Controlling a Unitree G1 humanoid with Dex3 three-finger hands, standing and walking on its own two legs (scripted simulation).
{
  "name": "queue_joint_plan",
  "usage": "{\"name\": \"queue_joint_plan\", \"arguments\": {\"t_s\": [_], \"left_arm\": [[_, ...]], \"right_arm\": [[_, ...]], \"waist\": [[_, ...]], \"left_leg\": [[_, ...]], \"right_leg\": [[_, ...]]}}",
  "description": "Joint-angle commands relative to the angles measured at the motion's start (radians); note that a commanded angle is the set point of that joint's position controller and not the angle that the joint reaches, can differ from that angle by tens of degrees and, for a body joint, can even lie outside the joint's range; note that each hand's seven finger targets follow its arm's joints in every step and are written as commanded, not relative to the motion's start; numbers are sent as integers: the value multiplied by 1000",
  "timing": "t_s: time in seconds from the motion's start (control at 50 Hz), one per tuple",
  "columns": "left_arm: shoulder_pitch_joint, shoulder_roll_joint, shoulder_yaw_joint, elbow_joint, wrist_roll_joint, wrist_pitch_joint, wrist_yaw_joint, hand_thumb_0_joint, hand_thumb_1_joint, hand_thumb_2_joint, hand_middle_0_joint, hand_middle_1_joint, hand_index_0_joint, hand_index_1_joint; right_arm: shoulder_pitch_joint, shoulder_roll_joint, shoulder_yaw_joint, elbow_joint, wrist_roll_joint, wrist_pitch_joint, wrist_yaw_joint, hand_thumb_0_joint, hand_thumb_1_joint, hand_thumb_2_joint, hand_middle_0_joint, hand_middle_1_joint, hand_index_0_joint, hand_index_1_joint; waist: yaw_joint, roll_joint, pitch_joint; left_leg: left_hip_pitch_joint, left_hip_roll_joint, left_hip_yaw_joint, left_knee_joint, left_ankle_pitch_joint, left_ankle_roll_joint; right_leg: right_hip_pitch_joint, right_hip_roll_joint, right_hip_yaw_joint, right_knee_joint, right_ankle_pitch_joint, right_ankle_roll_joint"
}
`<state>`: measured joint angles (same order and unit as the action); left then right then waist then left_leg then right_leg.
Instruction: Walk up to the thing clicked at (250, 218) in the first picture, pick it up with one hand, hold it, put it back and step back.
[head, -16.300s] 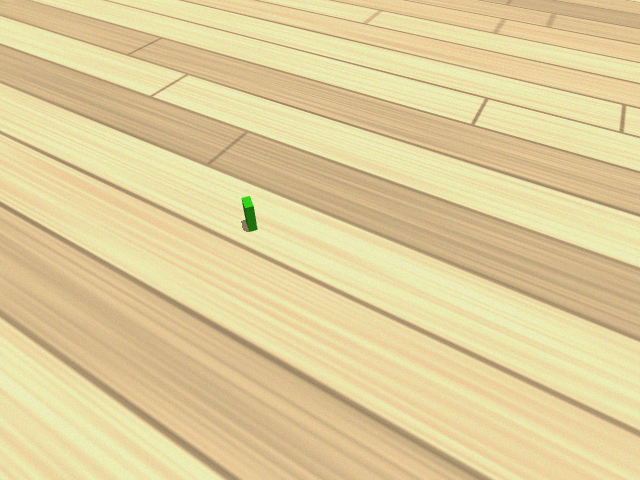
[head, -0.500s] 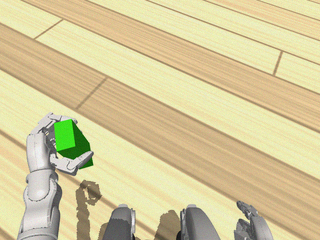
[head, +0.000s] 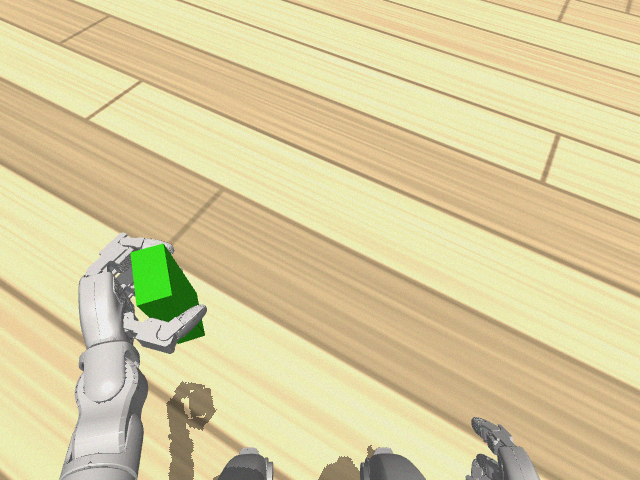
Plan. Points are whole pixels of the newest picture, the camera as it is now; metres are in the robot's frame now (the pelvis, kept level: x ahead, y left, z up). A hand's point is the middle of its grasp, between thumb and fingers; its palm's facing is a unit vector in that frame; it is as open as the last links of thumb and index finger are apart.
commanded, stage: hold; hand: left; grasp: from the side
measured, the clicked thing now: (171, 298) +0.34 +0.18 +0.02
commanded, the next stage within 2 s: crouch in 0.78 s
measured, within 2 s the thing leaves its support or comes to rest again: neither
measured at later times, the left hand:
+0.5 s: hand (162, 275) +0.35 +0.18 +0.06, palm faces +0.27 -0.96 -0.04, open 10.2 cm
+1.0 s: hand (159, 276) +0.34 +0.18 +0.08, palm faces +0.27 -0.96 -0.02, open 10.2 cm
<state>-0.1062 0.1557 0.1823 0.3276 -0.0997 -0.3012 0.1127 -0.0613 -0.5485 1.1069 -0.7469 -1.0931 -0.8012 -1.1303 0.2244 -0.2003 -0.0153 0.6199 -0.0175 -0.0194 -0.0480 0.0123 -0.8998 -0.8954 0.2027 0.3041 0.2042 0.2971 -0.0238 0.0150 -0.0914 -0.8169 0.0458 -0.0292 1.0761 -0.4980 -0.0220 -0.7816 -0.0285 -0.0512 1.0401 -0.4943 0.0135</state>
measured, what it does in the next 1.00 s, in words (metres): stands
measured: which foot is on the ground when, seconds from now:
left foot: down 0.00-1.00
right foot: down 0.00-1.00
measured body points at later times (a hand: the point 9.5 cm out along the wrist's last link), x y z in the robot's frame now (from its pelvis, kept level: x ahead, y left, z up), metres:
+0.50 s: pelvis +0.01 +0.00 +0.02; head +0.07 +0.00 +0.47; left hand +0.33 +0.23 +0.07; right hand +0.14 -0.24 -0.09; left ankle +0.02 +0.13 -0.67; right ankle +0.01 -0.13 -0.67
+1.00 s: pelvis +0.00 +0.00 +0.03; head +0.05 +0.00 +0.48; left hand +0.32 +0.23 +0.08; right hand +0.13 -0.24 -0.08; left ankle +0.02 +0.13 -0.67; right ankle +0.01 -0.13 -0.67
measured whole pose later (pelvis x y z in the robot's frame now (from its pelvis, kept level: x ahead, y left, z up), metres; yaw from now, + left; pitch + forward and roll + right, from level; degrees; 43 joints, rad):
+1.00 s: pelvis +0.00 +0.00 +0.03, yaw +0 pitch +8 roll -1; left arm -0.13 0.14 0.18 0.40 -0.11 -0.31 0.12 -0.06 -0.55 1.11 -0.73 -1.11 -0.79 -1.15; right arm 0.22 -0.20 -0.02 0.65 -0.02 0.00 -0.03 0.01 -0.89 -0.90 0.20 0.30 0.20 0.30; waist -0.02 0.01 -0.05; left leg -0.61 0.05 -0.01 0.89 -0.42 -0.02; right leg -0.58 -0.03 -0.04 0.87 -0.42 0.01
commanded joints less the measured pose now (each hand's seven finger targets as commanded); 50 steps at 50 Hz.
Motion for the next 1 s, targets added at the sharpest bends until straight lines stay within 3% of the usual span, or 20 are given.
{"name": "queue_joint_plan", "arguments": {"t_s": [0.0, 0.02, 0.08, 0.1, 0.16, 0.24, 0.3, 0.34, 0.4, 0.42, 0.52, 0.62, 0.7, 0.78, 0.8, 0.82, 0.86, 0.9, 0.94, 0.98], "left_arm": [[-224, 125, 26, -220, -4, -88, 0, 0, -85, 1190, -1216, -1403, -1239, -1403], [-229, 121, 26, -211, -7, -88, -1, 0, -72, 1193, -1223, -1402, -1244, -1403], [-240, 138, 37, -235, -4, -94, 1, 0, -95, 1175, -1202, -1386, -1223, -1388], [-233, 111, 19, -225, -7, -91, 0, 0, -81, 1183, -1213, -1391, -1233, -1393], [-245, 108, 26, -238, -19, -97, 3, 0, -69, 1199, -1219, -1404, -1239, -1407], [-222, 112, 23, -201, -8, -89, 4, 0, -75, 1224, -1239, -1424, -1257, -1430], [-227, 91, 11, -194, -9, -90, 7, 0, -86, 1234, -1266, -1450, -1285, -1454], [-251, 111, 19, -224, -7, -99, 8, 0, -77, 1254, -1275, -1464, -1292, -1471], [-238, 111, 30, -203, -11, -96, 10, 0, -72, 1245, -1268, -1453, -1286, -1460], [-233, 100, 14, -213, -8, -95, 9, 0, -74, 1239, -1254, -1443, -1273, -1449], [-242, 103, 17, -190, -6, -96, 10, 0, -69, 1239, -1277, -1456, -1295, -1462], [-255, 92, 6, -221, -12, -95, 7, 0, -57, 1251, -1271, -1461, -1290, -1466], [-259, 92, -1, -196, 2, -88, 14, 0, -45, 1265, -1286, -1472, -1303, -1479], [-283, 86, 1, -211, -15, -86, 12, 0, -10, 1267, -1271, -1465, -1290, -1470], [-295, 113, 17, -213, -10, -86, 10, 0, -28, 1260, -1273, -1467, -1292, -1471], [-269, 93, -1, -172, -5, -79, 9, 0, -34, 1260, -1280, -1473, -1301, -1476], [-292, 107, 9, -166, 0, -83, 8, 0, -3, 1342, -1333, -1550, -1350, -1559], [-265, 106, 31, -149, -13, -83, 6, 0, 25, 1333, -1421, -1567, -1445, -1565], [-250, 71, 23, -91, -21, -83, 6, 0, 63, 1356, -1439, -1586, -1463, -1584], [-258, 79, 53, -51, -23, -98, 13, 0, 70, 1360, -1436, -1585, -1459, -1585]], "right_arm": [[2, -136, -45, -109, 1, -35, -11, 0, -902, -896, 200, 300, 199, 300], [3, -138, -48, -111, -1, -33, -12, 0, -899, -895, 200, 300, 199, 300], [-2, -130, -43, -107, 0, -31, -8, 0, -903, -897, 199, 300, 199, 300], [-5, -131, -44, -114, -2, -29, -10, 0, -901, -896, 199, 300, 199, 300], [-3, -131, -42, -104, -1, -29, -8, 0, -901, -897, 199, 300, 199, 300], [6, -136, -46, -97, -2, -22, -10, 0, -905, -898, 199, 300, 199, 300], [-4, -139, -48, -99, -3, -19, -6, 0, -904, -897, 199, 300, 199, 300], [-10, -132, -44, -97, -1, -17, -2, 0, -908, -899, 199, 300, 199, 300], [-5, -140, -48, -98, -2, -12, -3, 0, -907, -900, 199, 300, 199, 300], [-8, -131, -43, -98, -3, -12, -2, 0, -905, -899, 199, 300, 199, 300], [-25, -133, -45, -100, -1, -12, -1, 0, -911, -901, 199, 300, 199, 300], [-16, -133, -44, -94, 0, -12, 1, 0, -909, -901, 199, 300, 199, 300], [-25, -133, -45, -94, 0, -13, 3, 0, -910, -902, 199, 300, 199, 300], [-27, -138, -45, -93, 3, -15, 0, 0, -901, -900, 199, 300, 199, 300], [-31, -134, -43, -91, 2, -16, 0, 0, -907, -901, 199, 300, 199, 300], [-29, -139, -46, -94, 3, -18, 1, 0, -907, -901, 199, 300, 199, 300], [-38, -136, -46, -94, 2, -17, 0, 0, -901, -907, 200, 301, 200, 301], [-47, -133, -43, -98, 4, -19, 1, 0, -862, -894, 199, 300, 199, 300], [-38, -134, -45, -86, 3, -21, 4, 0, -861, -895, 199, 300, 199, 300], [-37, -135, -49, -80, 1, -26, 6, 0, -862, -895, 198, 300, 199, 300]], "waist": [[-3, 4, -305], [-13, 4, -305], [2, 23, -308], [-8, -5, -313], [-8, 14, -300], [-9, -10, -305], [-5, -9, -273], [6, 19, -286], [-2, -9, -301], [4, -7, -299], [-3, -13, -243], [-1, 14, -277], [-1, -4, -233], [-6, 0, -242], [-2, 12, -250], [-7, 2, -218], [-9, -15, -217], [2, -23, -210], [-5, -49, -189], [-4, -53, -165]], "left_leg": [[226, -31, 13, -168, 292, 26], [229, -33, 14, -170, 295, 27], [251, -36, 20, -188, 288, 25], [245, -35, 17, -191, 288, 25], [275, -33, 16, -204, 311, 21], [284, -32, 23, -203, 366, 25], [290, -28, 14, -231, 334, 20], [310, -30, 19, -237, 347, 17], [320, -31, 25, -231, 397, 22], [312, -32, 27, -233, 400, 22], [311, -33, 30, -264, 302, 23], [361, -30, 26, -270, 381, 16], [343, -26, 21, -296, 317, 16], [369, -28, 26, -304, 322, 16], [363, -29, 27, -300, 329, 17], [360, -29, 25, -310, 310, 16], [344, -30, 30, -308, 283, 21], [333, -34, 33, -314, 264, 23], [310, -31, 33, -307, 270, 23], [281, -32, 34, -293, 251, 25]], "right_leg": [[190, 31, 6, -165, 340, -15], [197, 32, 8, -172, 350, -13], [225, 31, 11, -192, 343, -11], [236, 32, 8, -193, 345, -9], [239, 36, 5, -198, 359, -13], [273, 33, 11, -207, 428, -9], [261, 36, 1, -215, 376, -14], [276, 34, 3, -218, 380, -16], [310, 36, 8, -226, 445, -10], [323, 34, 8, -230, 459, -8], [294, 34, 8, -260, 359, -6], [321, 39, 4, -250, 417, -13], [307, 41, -3, -268, 352, -15], [323, 39, 2, -283, 362, -12], [325, 37, 3, -285, 370, -11], [313, 39, 0, -287, 351, -12], [316, 35, 5, -301, 333, -8], [324, 33, 6, -308, 315, -6], [316, 33, 7, -302, 323, -6], [284, 30, 8, -293, 307, -6]]}}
